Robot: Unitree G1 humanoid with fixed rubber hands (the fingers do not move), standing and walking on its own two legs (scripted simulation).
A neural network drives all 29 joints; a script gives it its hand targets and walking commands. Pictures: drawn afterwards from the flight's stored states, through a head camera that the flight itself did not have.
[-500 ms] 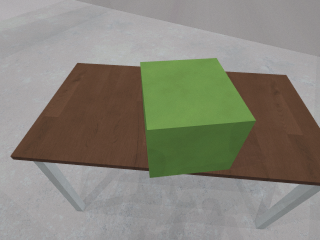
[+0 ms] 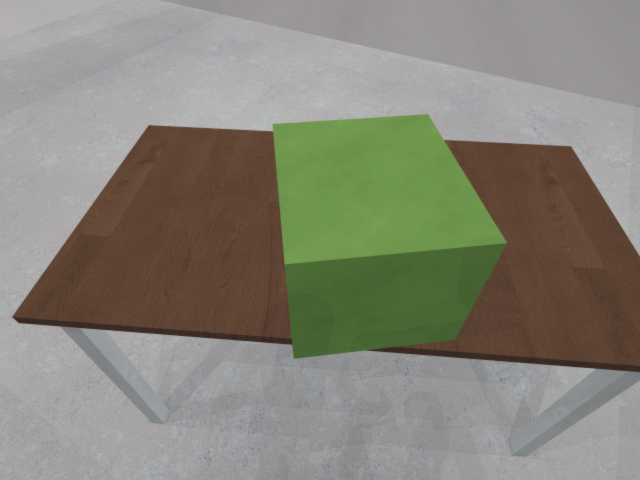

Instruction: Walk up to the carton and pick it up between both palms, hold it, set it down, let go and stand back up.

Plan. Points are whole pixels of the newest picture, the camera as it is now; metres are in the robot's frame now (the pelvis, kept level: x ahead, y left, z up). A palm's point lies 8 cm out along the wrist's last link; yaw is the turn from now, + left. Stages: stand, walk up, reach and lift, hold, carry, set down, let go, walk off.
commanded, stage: stand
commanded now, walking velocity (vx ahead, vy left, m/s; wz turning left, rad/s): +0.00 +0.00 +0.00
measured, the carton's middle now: (363, 231) +0.50 -0.05 +0.00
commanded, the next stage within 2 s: none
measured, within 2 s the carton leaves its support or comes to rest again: neither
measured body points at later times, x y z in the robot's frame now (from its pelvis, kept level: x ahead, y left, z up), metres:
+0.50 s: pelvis +0.01 -0.01 +0.00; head +0.01 -0.01 +0.45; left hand +0.08 +0.26 -0.12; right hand +0.07 -0.27 -0.11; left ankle +0.00 +0.12 -0.74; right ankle +0.03 -0.13 -0.74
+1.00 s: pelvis +0.01 -0.01 +0.00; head +0.01 -0.01 +0.45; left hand +0.09 +0.26 -0.12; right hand +0.07 -0.28 -0.12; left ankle +0.00 +0.12 -0.74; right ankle +0.03 -0.13 -0.74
